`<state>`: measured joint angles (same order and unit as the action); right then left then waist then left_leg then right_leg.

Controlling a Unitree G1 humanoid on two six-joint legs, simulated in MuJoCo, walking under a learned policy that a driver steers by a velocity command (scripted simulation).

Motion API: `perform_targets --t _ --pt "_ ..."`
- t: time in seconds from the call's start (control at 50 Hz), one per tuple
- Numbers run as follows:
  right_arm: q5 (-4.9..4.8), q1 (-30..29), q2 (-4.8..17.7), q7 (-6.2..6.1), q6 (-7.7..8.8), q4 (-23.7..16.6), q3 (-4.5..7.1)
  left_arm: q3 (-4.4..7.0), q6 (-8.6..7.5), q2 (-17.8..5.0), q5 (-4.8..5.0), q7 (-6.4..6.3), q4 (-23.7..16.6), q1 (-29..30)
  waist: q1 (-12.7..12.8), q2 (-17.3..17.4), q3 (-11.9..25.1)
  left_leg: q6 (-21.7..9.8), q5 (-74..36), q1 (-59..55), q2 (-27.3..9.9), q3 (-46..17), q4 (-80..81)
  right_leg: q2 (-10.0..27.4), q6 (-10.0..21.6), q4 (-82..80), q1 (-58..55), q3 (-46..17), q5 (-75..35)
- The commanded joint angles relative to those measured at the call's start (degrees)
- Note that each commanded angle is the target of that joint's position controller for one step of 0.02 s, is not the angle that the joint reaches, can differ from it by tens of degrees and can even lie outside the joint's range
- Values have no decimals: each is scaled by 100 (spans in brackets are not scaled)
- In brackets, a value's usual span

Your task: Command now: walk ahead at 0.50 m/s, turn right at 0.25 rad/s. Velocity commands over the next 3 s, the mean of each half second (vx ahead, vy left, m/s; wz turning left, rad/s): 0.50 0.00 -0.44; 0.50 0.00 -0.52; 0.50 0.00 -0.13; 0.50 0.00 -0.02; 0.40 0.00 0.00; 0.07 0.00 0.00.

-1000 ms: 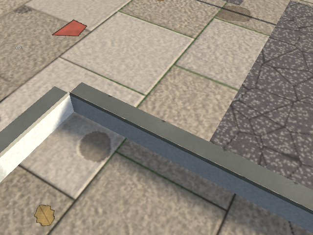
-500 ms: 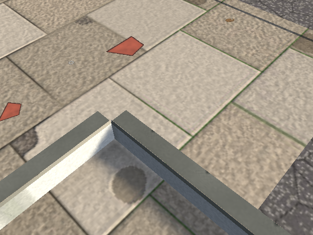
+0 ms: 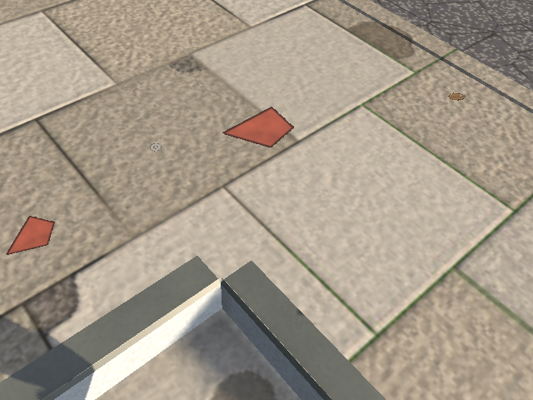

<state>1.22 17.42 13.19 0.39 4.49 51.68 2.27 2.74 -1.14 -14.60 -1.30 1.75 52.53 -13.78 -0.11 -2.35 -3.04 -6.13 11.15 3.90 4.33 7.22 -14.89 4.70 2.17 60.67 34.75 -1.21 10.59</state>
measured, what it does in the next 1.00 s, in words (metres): climbs, turning right: right foot, then left foot 0.14 m higher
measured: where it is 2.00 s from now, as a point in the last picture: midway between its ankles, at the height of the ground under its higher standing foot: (413, 189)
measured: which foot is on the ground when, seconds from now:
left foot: down 0.00-0.32, up 0.34-0.78, down 0.80-1.00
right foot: up 0.00-0.30, down 0.32-0.82, up 0.84-1.00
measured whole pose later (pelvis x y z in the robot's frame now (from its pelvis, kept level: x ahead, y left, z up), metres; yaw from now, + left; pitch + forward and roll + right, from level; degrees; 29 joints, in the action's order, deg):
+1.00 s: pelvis +0.59 -0.12 +0.08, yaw -33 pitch +5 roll +4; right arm 3.3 16.4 12.1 3.2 3.8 53.3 0.7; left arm 2.5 -3.8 -15.7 -3.3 5.8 46.9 -13.2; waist -1.2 -4.0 1.8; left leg -5.1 20.9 32.1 2.5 11.5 -47.4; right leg -4.3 9.7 108.5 50.3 -13.8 -2.1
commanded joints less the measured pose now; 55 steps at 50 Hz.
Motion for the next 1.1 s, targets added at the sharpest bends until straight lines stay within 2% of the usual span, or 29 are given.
perform_targets --t 0.02,0.18,0.24,0.28,0.3,0.32,0.34,0.36,0.38,0.42,0.48,0.54,0.6,0.66,0.72,0.74,0.76,0.8,0.82,0.84,0.86,0.88,0.9,0.92,0.94,0.96,1.0,1.04,1.1 --pt "-22 176 632 -53 123 -122 117 66 -17 -269 -10 32 -237 200 -48 533 -81 -96 -2277 -107 -1523 -405 792 5 -45 -457 361 -13 -663" --pt "91 1040 452 -251 52 412 27 -56 -15 21 -95 -113 -440 856 -160 487 -297 -237 -4448 -1695 -1881 113 116 -151 304 -378 1254 679 181" --pt "102 541 523 -315 49 308 -14 -63 23 24 -50 -118 -351 464 248 625 -145 -15 -6551 -1053 -1769 617 -606 -615 612 -1233 -371 1097 210" --pt "54 126 879 -297 21 151 61 64 42 -204 -63 -101 -116 -631 780 1014 447 -59 -7417 -549 -1942 544 -2199 -920 895 -1780 -1954 984 355" --pt "-59 -291 951 -216 2 16 101 178 2 -352 -59 -95 139 -1426 1221 939 683 -14 -6440 -49 -1743 556 -3470 -972 1012 -2796 -2948 903 -350" --pt "-156 -766 915 -113 34 -157 133 371 -41 -763 -66 -166 257 -1851 1533 151 594 247 -2526 1208 -927 522 -5838 -607 1356 -3599 -3805 157 -1090" --pt "-80 -63 139 -77 135 -461 -30 437 -72 -1334 -120 -168 158 -1271 383 -1020 648 503 1736 3131 -156 -127 -7664 913 1886 -3077 -4618 -2142 -5051" --pt "-25 168 259 -57 145 -540 -42 479 -56 -1320 69 -148 99 -1300 476 -565 1428 517 1194 3421 -270 -1010 -7923 1334 2519 -3910 -4602 -3135 -3554" --pt "2 -212 385 -49 147 -669 -20 384 -10 -895 110 -182 44 -982 359 -216 656 575 927 3975 -476 -952 -8019 1245 2425 -4318 -3998 -3083 -1560" --pt "153 -497 302 -2 72 -815 -14 208 -2 -346 97 -250 14 -673 -15 478 -43 609 876 4375 -681 -810 -8201 816 1905 -4407 -2911 -2437 -1009" --pt "208 -758 -43 42 -266 -1228 -139 154 -149 -432 96 -265 43 -840 -169 457 -6 707 896 4881 -809 -646 -8764 359 1597 -4331 -2126 -1815 -1539" --pt "245 -1568 -126 41 -353 -1812 -263 130 -284 -551 58 -236 104 -1075 -46 309 -70 715 836 5497 -891 -351 -8261 -5 1338 -4531 -1825 -1746 -1193" --pt "213 -2158 -190 -58 -403 -2234 -329 103 -339 -520 51 -318 295 -1744 331 -332 47 637 1529 7209 -910 -302 -9360 216 1561 -4507 -3103 -2249 -1111" --pt "221 -3397 -320 -88 -284 -2956 -498 66 -334 -523 -6 -421 494 -2290 668 -67 -126 481 2417 8658 -1007 -348 -9048 422 1453 -4677 -4193 -2449 -944" --pt "232 -3434 -408 75 -341 -3319 -611 95 -158 -493 134 -526 462 -2166 590 57 190 287 1537 5891 -890 -126 -6775 446 1347 -5930 -3220 -2074 -2735" --pt "100 -2898 -312 101 -403 -3128 -546 59 -142 -440 136 -487 212 -1685 305 88 419 260 1203 4510 -610 247 -6050 227 1250 -5944 -2706 -1629 -3771" --pt "112 -1897 -283 68 -427 -2786 -478 98 -172 -663 158 -426 -73 -1114 -241 -136 1114 183 1036 2720 -213 272 -5844 69 1064 -5216 -2314 -1126 -6824" --pt "-87 200 524 -71 -364 -2291 -48 454 -358 -1580 251 -285 -235 -831 -1281 -752 2310 -12 1053 843 -142 -560 -4609 426 700 -2762 -3009 -1374 -8925" --pt "77 881 970 -118 -275 -2091 157 474 -500 -1326 280 -213 -327 -648 -1549 -185 2767 -204 2328 58 -883 -1924 -3555 14 495 -889 -2731 -1260 -7367" --pt "149 846 1517 -136 -249 -1799 274 340 -529 -391 267 -34 -828 -517 -1075 2397 2823 -561 2326 -405 -2348 -5012 -1280 -1470 162 1586 -953 -787 -349" --pt "250 1757 712 214 -363 -1617 -183 266 -433 -144 -280 721 -69 -1622 -1265 2620 2146 -1268 2323 -98 -1953 -6771 -748 -2095 662 4515 795 -2834 -863" --pt "152 694 619 490 -247 -1309 -185 333 -441 -194 -183 838 -55 -1516 -395 1608 476 -1364 2634 1016 -1969 -5763 -792 -1830 692 5665 2057 -2536 -1103" --pt "84 -116 323 562 -181 -1111 -138 224 -428 -207 -212 723 -149 -1495 -123 25 697 -1538 2009 1354 -2101 -4932 -971 -1536 768 5958 2076 -2021 -1120" --pt "60 -431 -162 521 -65 -779 -245 62 -432 -27 -307 590 -414 -1295 114 -329 1082 -1463 1681 1316 -2145 -4309 -918 -1230 820 5842 2242 -1675 -958" --pt "168 -640 -692 411 30 -429 -380 -94 -368 81 -334 488 -483 -1253 327 -311 1212 -1246 1375 1483 -2103 -3876 -837 -833 927 5740 2367 -1555 -1298" --pt "285 -876 -909 352 94 -265 -457 -194 -261 149 -286 414 -612 -1147 541 -259 970 -937 1178 1953 -1993 -3284 -657 -463 848 5478 2489 -1475 -1570" --pt "239 -1086 -716 231 323 -58 -396 -235 -199 56 -161 381 -824 -679 676 -49 633 -594 415 2483 -1575 -1928 -296 -113 703 4226 2215 -1167 -1136" --pt "301 -1101 -360 117 549 -40 -333 -201 -343 -117 -176 384 -1139 -88 609 426 785 -266 -408 2800 -1016 -754 -57 58 510 2792 1335 -651 -1067" --pt "424 57 279 55 542 107 -197 -128 -488 -249 -193 356 -1303 835 -153 653 809 -323 -1692 1250 -1048 -482 7 -132 -93 1442 1774 -394 -1313"
Next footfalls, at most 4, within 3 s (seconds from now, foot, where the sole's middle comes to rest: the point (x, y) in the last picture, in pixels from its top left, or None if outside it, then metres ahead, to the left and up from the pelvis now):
0.32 right None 0.28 -0.10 -0.78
0.80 left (304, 292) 0.70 -0.09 -0.64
1.42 right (434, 239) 0.88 -0.46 -0.64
1.94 left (400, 138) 1.28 -0.44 -0.64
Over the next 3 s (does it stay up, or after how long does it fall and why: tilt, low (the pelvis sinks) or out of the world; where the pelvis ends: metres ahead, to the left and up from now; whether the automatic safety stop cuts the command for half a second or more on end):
stays up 1.34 -0.63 0.13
